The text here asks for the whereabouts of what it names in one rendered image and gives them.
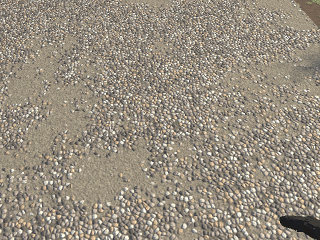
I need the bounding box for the right robot hand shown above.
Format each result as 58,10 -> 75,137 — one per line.
279,215 -> 320,240

